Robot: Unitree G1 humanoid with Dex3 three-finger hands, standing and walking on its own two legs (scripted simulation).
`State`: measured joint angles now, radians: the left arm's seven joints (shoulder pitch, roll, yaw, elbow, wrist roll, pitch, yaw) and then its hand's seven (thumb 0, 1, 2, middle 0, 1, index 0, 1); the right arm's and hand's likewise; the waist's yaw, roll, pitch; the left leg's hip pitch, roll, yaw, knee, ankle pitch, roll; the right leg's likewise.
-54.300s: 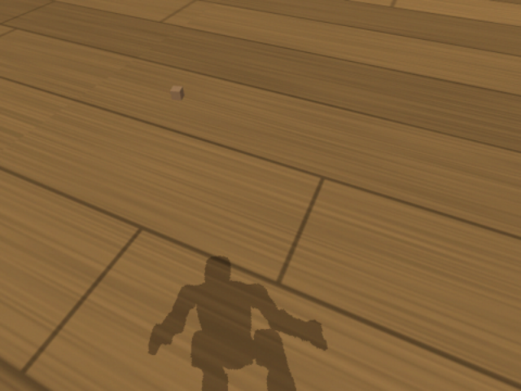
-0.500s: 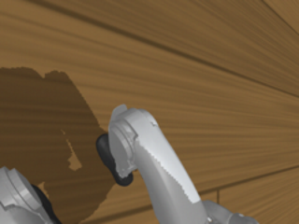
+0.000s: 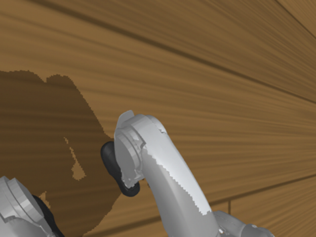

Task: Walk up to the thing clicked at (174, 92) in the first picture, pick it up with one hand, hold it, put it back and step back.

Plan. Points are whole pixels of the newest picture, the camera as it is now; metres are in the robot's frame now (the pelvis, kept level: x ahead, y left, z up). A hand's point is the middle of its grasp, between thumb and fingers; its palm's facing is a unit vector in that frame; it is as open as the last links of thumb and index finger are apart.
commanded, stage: settle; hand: left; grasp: from above
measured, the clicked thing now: out of the picture +0.45 +0.37 -0.29
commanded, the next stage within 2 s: lift in 0.68 s
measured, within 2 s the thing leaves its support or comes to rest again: leaves its support in 0.28 s
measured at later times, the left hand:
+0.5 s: hand out of the picture +0.45 +0.37 -0.21, palm faces +0.11 -0.47 -0.88, open 10.2 cm
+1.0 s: hand out of the picture +0.43 +0.37 -0.14, palm faces +0.08 -0.49 -0.87, open 10.1 cm
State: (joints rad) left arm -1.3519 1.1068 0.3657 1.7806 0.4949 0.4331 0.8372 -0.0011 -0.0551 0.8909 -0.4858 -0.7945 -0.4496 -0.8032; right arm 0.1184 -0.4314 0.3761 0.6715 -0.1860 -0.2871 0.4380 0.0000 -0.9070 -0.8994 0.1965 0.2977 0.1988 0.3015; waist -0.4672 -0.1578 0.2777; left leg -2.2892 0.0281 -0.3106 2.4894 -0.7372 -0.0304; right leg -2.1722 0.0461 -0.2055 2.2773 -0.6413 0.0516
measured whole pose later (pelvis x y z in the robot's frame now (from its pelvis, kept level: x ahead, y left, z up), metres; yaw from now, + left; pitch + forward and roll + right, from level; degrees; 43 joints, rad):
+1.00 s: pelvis +0.01 -0.01 +0.02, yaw +5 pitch +35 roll -10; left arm -1.33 0.84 0.43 1.63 0.56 0.62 0.67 0.00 -0.01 0.63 -0.64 -0.63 -0.62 -0.63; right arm 0.16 -0.35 0.14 0.85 -0.11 -0.23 0.38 0.00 -0.92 -0.90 0.20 0.30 0.20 0.30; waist -0.32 0.00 0.04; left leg -2.27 0.04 -0.19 2.36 -0.72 -0.03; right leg -2.21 0.03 -0.11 2.24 -0.65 0.03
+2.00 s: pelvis +0.04 -0.03 +0.30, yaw +12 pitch +23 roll -1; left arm -0.86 0.32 0.19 1.27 0.42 0.87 0.58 0.01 -0.03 0.70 -0.61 -0.68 -0.59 -0.67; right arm 0.18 -0.31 -0.02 0.91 0.03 -0.20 0.10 0.01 -0.89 -0.90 0.20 0.30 0.20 0.30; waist -0.13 0.04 -0.21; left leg -1.25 0.09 -0.04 1.40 -0.55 -0.06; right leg -1.26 0.03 -0.03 1.38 -0.53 -0.03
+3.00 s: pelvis +0.09 -0.01 +0.40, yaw +13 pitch +13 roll +0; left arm -0.80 0.18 0.15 1.20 0.34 0.97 0.67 -0.01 0.07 0.47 -0.69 -0.52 -0.66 -0.52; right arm 0.17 -0.30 -0.04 0.87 -0.03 -0.10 0.17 0.01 -0.90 -0.90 0.20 0.30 0.20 0.30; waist -0.08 0.04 -0.12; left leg -0.68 0.07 0.01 0.87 -0.42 -0.05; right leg -0.69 0.02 0.00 0.87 -0.41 -0.01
